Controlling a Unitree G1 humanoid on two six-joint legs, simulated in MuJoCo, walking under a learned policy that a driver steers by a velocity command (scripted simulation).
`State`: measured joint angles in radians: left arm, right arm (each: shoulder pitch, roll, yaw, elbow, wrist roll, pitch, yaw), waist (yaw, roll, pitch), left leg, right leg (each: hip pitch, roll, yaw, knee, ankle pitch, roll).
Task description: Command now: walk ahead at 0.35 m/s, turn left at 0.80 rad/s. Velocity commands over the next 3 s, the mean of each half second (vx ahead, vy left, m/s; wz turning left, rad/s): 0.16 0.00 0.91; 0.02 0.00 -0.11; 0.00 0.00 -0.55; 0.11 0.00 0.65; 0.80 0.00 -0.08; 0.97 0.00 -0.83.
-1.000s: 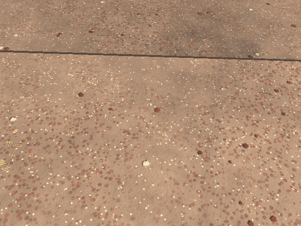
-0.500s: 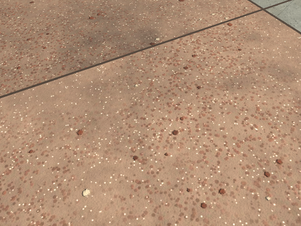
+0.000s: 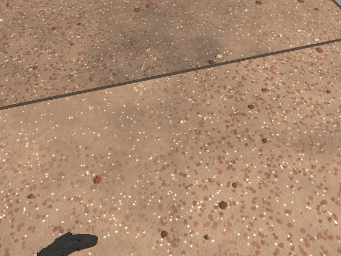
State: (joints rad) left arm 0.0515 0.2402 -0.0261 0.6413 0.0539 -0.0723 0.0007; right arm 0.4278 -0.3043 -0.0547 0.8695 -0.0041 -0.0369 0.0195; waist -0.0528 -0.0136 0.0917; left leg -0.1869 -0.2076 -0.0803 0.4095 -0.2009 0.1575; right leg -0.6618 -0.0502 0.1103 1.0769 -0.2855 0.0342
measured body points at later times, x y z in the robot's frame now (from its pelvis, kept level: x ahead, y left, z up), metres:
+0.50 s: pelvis +0.18 -0.05 +0.00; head +0.21 -0.03 +0.44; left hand +0.15 +0.25 -0.11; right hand +0.47 -0.21 -0.09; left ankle +0.15 +0.06 -0.69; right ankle +0.31 -0.12 -0.74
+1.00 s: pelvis +0.18 -0.04 -0.01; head +0.21 -0.05 +0.44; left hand +0.16 +0.25 -0.12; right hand +0.43 -0.21 -0.12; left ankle +0.14 +0.05 -0.74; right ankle +0.19 -0.13 -0.74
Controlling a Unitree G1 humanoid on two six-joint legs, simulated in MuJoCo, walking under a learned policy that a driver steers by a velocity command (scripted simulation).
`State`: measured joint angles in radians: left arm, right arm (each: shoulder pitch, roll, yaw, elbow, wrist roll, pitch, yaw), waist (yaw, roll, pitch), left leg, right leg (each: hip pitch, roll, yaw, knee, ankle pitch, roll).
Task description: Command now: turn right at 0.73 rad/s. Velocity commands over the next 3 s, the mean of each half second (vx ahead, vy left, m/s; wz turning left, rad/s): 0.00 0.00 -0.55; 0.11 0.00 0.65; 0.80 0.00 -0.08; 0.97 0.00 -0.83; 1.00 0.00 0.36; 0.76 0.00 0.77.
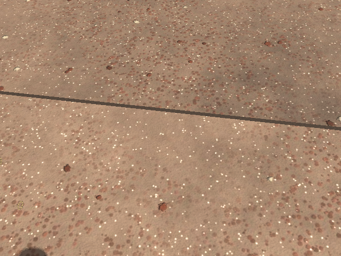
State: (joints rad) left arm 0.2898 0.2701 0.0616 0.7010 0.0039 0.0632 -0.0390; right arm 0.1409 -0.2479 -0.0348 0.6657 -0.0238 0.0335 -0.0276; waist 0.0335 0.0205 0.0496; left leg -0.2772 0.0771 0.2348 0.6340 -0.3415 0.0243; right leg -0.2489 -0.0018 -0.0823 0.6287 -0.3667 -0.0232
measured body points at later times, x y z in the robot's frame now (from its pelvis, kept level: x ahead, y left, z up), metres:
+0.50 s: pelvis +0.01 +0.01 +0.01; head +0.03 +0.02 +0.46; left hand +0.23 +0.22 -0.10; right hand +0.04 -0.28 -0.10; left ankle +0.07 +0.10 -0.73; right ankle -0.02 -0.08 -0.72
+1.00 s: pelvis +0.02 -0.01 +0.03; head +0.04 -0.03 +0.48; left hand +0.09 +0.30 -0.07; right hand +0.19 -0.29 -0.08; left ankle +0.02 +0.12 -0.64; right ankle +0.01 -0.10 -0.72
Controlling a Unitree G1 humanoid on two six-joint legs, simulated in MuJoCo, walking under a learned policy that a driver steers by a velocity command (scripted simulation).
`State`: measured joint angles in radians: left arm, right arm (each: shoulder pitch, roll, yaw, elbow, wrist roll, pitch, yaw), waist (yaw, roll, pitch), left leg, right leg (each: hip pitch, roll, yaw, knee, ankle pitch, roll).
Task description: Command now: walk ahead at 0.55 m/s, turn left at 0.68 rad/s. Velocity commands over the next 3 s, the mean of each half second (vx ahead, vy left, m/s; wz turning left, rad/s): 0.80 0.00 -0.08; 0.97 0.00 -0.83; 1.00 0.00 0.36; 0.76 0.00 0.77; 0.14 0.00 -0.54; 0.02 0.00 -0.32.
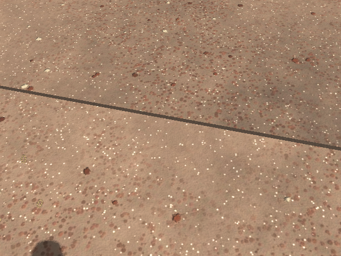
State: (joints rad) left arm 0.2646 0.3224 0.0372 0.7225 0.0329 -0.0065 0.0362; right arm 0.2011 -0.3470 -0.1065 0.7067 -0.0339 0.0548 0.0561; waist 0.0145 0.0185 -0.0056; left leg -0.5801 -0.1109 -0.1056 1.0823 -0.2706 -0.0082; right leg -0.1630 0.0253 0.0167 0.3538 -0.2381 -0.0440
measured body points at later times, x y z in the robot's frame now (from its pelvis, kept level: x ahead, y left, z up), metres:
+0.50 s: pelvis +0.25 +0.09 -0.01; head +0.27 +0.10 +0.44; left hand +0.28 +0.37 -0.15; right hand +0.36 -0.18 -0.12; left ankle +0.21 +0.20 -0.75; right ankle +0.17 -0.05 -0.65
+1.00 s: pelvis +0.65 -0.01 -0.02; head +0.68 -0.01 +0.42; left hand +0.79 +0.24 -0.16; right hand +0.71 -0.31 -0.10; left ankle +0.79 +0.14 -0.66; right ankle +0.62 +0.00 -0.75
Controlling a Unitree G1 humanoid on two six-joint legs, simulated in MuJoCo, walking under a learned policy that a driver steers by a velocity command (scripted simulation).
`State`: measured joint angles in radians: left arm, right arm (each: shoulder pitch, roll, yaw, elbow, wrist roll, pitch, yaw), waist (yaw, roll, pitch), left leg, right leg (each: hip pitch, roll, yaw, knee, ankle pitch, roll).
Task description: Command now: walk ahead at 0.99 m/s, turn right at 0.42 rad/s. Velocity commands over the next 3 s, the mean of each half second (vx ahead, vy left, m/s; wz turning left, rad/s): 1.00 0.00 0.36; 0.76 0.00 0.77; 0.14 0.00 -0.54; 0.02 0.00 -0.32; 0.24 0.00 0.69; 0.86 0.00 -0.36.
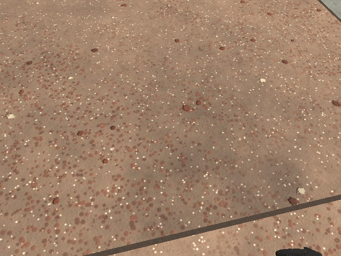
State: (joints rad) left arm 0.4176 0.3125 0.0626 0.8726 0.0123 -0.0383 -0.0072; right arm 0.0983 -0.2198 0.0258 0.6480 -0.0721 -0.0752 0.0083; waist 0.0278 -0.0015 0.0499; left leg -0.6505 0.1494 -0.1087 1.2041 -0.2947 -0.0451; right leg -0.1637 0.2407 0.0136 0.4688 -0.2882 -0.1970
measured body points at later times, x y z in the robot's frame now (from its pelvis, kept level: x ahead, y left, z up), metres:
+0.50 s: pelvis +0.48 +0.11 +0.01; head +0.50 +0.11 +0.46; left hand +0.66 +0.37 -0.05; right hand +0.47 -0.18 -0.11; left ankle +0.42 +0.13 -0.72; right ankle +0.65 -0.04 -0.65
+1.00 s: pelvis +0.90 +0.21 +0.01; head +0.93 +0.25 +0.45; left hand +0.69 +0.43 -0.11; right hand +1.25 +0.17 -0.05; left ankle +0.98 +0.38 -0.69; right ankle +0.88 +0.05 -0.72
